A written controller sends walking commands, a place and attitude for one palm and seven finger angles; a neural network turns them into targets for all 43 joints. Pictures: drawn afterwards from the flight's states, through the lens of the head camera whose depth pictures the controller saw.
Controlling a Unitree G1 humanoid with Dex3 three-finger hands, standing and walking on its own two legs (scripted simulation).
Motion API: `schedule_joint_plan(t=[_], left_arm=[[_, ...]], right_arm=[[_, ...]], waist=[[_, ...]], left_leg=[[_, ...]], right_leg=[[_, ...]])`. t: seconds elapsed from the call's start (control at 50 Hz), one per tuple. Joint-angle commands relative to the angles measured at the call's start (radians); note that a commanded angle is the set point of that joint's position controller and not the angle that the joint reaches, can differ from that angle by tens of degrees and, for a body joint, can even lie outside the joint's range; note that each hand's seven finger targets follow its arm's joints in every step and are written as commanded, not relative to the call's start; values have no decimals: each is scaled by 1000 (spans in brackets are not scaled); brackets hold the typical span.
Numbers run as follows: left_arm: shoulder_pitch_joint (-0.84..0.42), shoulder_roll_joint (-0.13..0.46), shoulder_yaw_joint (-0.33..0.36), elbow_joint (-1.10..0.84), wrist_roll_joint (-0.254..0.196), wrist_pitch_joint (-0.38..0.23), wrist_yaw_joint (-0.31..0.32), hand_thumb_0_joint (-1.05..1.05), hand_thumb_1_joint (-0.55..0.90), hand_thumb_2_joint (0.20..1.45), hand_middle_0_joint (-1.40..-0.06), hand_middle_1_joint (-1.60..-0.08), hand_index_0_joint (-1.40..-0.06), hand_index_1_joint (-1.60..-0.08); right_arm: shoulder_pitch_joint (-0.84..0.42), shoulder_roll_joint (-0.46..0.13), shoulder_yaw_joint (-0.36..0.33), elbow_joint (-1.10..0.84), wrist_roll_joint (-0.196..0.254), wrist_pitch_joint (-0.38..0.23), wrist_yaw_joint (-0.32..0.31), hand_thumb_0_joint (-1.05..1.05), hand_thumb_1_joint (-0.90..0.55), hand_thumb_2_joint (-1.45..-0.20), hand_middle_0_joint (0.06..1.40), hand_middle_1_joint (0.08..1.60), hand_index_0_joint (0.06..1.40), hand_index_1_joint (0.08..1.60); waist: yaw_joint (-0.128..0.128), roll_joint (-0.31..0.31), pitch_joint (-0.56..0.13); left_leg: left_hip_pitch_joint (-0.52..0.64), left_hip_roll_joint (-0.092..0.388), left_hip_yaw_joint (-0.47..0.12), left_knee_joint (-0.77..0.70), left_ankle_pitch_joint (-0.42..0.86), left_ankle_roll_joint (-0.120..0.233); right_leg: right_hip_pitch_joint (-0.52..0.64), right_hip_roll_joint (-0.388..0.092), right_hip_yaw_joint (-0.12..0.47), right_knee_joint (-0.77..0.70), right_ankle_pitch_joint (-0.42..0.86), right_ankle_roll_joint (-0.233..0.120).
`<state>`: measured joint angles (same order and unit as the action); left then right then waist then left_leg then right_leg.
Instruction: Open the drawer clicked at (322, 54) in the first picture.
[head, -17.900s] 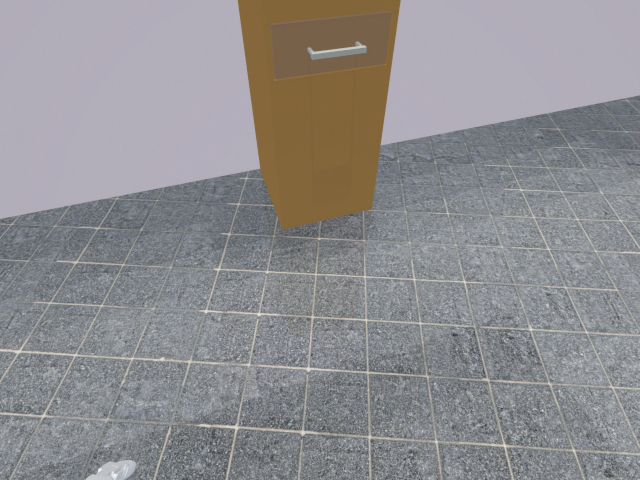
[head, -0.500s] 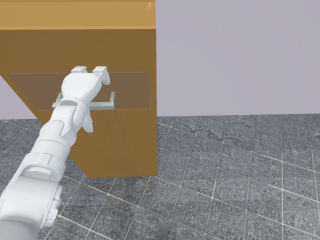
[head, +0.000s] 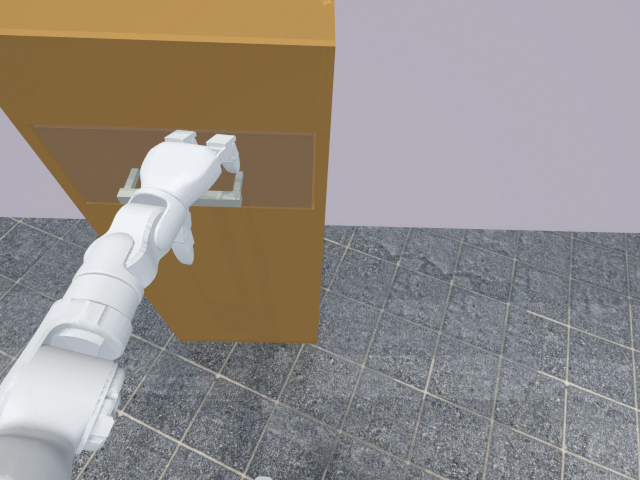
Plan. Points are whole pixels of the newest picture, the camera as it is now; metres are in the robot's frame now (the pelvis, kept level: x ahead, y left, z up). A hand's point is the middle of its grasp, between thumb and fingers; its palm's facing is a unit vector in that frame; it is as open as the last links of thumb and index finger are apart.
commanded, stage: move the hooked fingers above the handle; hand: left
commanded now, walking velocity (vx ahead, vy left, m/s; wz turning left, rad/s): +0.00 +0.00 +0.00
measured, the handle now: (183, 187) +0.52 +0.21 +0.02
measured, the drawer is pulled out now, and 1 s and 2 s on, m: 0.00 0.00 0.00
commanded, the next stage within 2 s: none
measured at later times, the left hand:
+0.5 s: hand (137, 196) +0.45 +0.25 +0.07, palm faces -0.12 +0.02 -0.99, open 13.7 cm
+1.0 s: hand (194, 165) +0.48 +0.17 +0.11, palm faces +0.05 +0.02 -1.00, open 13.3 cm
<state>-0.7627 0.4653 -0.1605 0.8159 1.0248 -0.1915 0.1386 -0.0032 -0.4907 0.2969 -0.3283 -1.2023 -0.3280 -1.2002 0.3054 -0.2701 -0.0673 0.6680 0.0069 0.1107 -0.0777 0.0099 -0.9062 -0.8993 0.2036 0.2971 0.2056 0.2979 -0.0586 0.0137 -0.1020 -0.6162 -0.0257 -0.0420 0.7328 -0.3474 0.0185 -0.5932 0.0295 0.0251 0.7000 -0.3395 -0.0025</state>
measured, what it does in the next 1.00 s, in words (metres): stands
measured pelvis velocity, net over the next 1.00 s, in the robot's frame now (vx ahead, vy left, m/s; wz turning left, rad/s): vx -0.01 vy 0.01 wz -0.06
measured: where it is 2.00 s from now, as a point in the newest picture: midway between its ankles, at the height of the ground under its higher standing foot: outside the picture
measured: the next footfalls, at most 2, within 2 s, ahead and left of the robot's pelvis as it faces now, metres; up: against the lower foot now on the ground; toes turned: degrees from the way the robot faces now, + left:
none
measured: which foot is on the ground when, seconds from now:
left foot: down 0.00-1.00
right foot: down 0.00-1.00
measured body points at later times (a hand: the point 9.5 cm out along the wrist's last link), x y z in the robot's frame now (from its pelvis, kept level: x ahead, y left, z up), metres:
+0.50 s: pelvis -0.01 +0.00 +0.01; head +0.05 -0.01 +0.45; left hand +0.46 +0.24 +0.13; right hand +0.03 -0.27 -0.12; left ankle +0.00 +0.11 -0.71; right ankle +0.00 -0.12 -0.71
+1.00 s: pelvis -0.01 +0.01 +0.00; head +0.04 -0.02 +0.45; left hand +0.47 +0.17 +0.16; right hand +0.05 -0.24 -0.14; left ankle +0.00 +0.11 -0.71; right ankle +0.00 -0.12 -0.71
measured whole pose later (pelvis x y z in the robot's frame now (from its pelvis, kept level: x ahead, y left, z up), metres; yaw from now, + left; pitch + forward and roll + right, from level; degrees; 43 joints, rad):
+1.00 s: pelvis -0.01 +0.01 +0.00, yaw -4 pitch +13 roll +0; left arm -0.88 0.42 -0.11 1.03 1.06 0.07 0.25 0.00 -0.49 0.30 -0.40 -1.26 -0.40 -1.32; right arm 0.25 -0.22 0.03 0.68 0.04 0.20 -0.08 0.01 -0.91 -0.90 0.20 0.30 0.21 0.30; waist -0.08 0.07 -0.13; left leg -0.59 -0.02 0.03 0.68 -0.32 0.03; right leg -0.60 0.04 0.10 0.68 -0.30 0.01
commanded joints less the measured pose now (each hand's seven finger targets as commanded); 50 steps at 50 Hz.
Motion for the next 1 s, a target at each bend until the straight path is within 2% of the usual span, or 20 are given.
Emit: schedule_joint_plan(t=[0.0, 0.06, 0.14, 0.2, 0.24, 0.3, 0.38, 0.46, 0.48, 0.54, 0.58, 0.64, 0.68, 0.72, 0.76, 0.8, 0.86, 0.88, 0.92, 0.98], left_arm=[[-555, 441, 322, -139, 39, 61, 202, 0, -500, 300, -300, -1200, -300, -1200], [-458, 441, 317, -55, 68, 197, 269, 0, -500, 300, -300, -1200, -300, -1200], [-491, 471, 282, 7, 66, 321, 264, 0, -500, 300, -300, -1200, -300, -1200], [-510, 528, 288, 44, 32, 358, 209, 0, -500, 300, -300, -1200, -300, -1200], [-465, 495, 265, 81, 14, 362, 158, 0, -500, 300, -300, -1200, -300, -1200], [-408, 511, 276, 107, 7, 312, 91, 0, -500, 300, -300, -1200, -300, -1200], [-338, 452, 252, 120, 22, 210, 33, 0, -500, 300, -300, -1200, -300, -1200], [-382, 278, 121, -9, 33, 81, 7, 0, -500, 300, -300, -1200, -300, -1200], [-441, 197, 58, -76, 18, 45, 2, 0, -500, 300, -300, -1200, -300, -1200], [-557, 124, 17, -281, -26, -40, 17, 0, -500, 300, -300, -1200, -300, -1200], [-626, 144, 38, -341, -46, -66, 50, 0, -500, 300, -300, -1200, -300, -1200], [-647, 215, 121, -302, -20, -43, 150, 0, -500, 300, -300, -1200, -300, -1200], [-630, 348, 239, -216, 16, 24, 229, 0, -500, 300, -300, -1200, -300, -1200], [-582, 376, 279, -110, 44, 122, 290, 0, -500, 300, -300, -1200, -300, -1200], [-536, 386, 263, 3, 62, 242, 304, 0, -500, 300, -300, -1200, -300, -1200], [-481, 394, 242, 120, 78, 344, 265, 0, -500, 300, -300, -1200, -300, -1200], [-512, 437, 238, 142, 67, 408, 200, 0, -500, 300, -300, -1200, -300, -1200], [-481, 461, 259, 160, 48, 415, 172, 0, -500, 300, -300, -1200, -300, -1200], [-424, 452, 235, 211, 20, 413, 111, 0, -500, 300, -300, -1200, -300, -1200], [-344, 459, 241, 213, 3, 339, 28, 0, -500, 300, -300, -1200, -300, -1200]], right_arm=[[75, -122, -25, -66, -5, -8, 14, 0, -900, -900, 200, 300, 200, 300], [29, -119, -11, -80, -13, 12, 32, 0, -900, -900, 200, 300, 200, 300], [-13, -128, 3, -85, 11, 45, 12, 0, -900, -900, 200, 300, 200, 300], [-39, -129, 19, -85, 33, 57, -19, 0, -900, -900, 200, 300, 200, 300], [-36, -126, 24, -92, 39, 62, -34, 0, -900, -900, 200, 300, 200, 300], [-28, -133, 29, -104, 42, 61, -52, 0, -900, -900, 200, 300, 200, 300], [0, -138, 20, -124, 36, 40, -55, 0, -900, -900, 200, 300, 200, 300], [56, -136, -16, -130, 27, -1, -43, 0, -900, -900, 200, 300, 200, 300], [69, -128, -27, -124, 23, -9, -37, 0, -900, -900, 200, 300, 200, 300], [99, -124, -56, -95, 5, -35, -25, 0, -900, -900, 200, 300, 200, 300], [116, -130, -65, -67, -1, -41, -20, 0, -900, -900, 200, 300, 200, 300], [120, -137, -63, -34, -6, -43, 0, 0, -900, -900, 200, 300, 200, 300], [111, -150, -50, -23, -8, -32, 17, 0, -900, -900, 200, 300, 200, 300], [77, -136, -31, -27, -9, -20, 32, 0, -900, -900, 200, 300, 200, 300], [37, -137, -12, -36, -10, 2, 41, 0, -900, -900, 200, 300, 200, 300], [27, -138, -4, -45, -1, 25, 41, 0, -900, -900, 200, 300, 200, 300], [10, -139, 8, -60, 15, 60, 18, 0, -900, -900, 200, 300, 200, 300], [-9, -139, 15, -69, 20, 70, 7, 0, -900, -900, 200, 300, 200, 300], [-20, -135, 26, -87, 35, 81, -17, 0, -900, -900, 200, 300, 200, 300], [-28, -138, 36, -121, 41, 73, -47, 0, -900, -900, 200, 300, 200, 300]], waist=[[11, 96, -420], [61, 120, -466], [38, -32, -439], [39, -88, -416], [40, -113, -382], [43, -120, -347], [20, -124, -271], [-33, -26, -287], [-63, 2, -300], [-81, 130, -397], [-97, 127, -421], [-76, 165, -428], [-39, 161, -410], [-7, 162, -402], [14, 138, -389], [27, 68, -398], [26, -56, -399], [40, -102, -400], [33, -175, -324], [42, -225, -272]], left_leg=[[195, -12, 32, -34, 341, 9], [160, -16, 71, -35, 406, -1], [102, -13, 98, -78, 298, 10], [91, -14, 110, -114, 233, 20], [93, -14, 110, -137, 208, 21], [95, -6, 111, -153, 179, 25], [87, 1, 106, -148, 132, 30], [186, 10, 89, -108, 161, 33], [225, 12, 81, -94, 175, 33], [387, 15, 42, -50, 273, 24], [421, 17, 14, -28, 325, 16], [397, 13, -7, -16, 333, 0], [314, 6, -8, -28, 317, -8], [244, -3, 16, -35, 320, -7], [180, -5, 45, -52, 302, -6], [131, -4, 71, -68, 306, -4], [101, -3, 91, -103, 261, 9], [94, -6, 97, -112, 255, 15], [57, -9, 106, -139, 180, 20], [42, -8, 116, -156, 122, 29]], right_leg=[[81, 20, -40, -17, 245, -51], [167, 21, -47, 2, 335, -52], [258, 12, -23, -54, 307, -28], [314, 1, -4, -97, 274, -15], [325, -3, -8, -115, 259, -12], [323, -10, 1, -130, 231, -11], [264, -10, 4, -149, 175, -11], [125, 3, -2, -137, 165, -23], [94, 4, -3, -137, 163, -24], [-10, 15, -14, -98, 172, -35], [-45, 21, -28, -77, 187, -40], [-88, 25, -49, -41, 170, -46], [-64, 32, -63, -27, 160, -58], [-16, 33, -71, -11, 172, -60], [50, 30, -69, -18, 189, -55], [136, 25, -57, -30, 240, -45], [233, 14, -34, -76, 256, -27], [280, 10, -23, -90, 269, -24], [303, -3, -17, -121, 230, -13], [326, -14, 1, -155, 190, -6]])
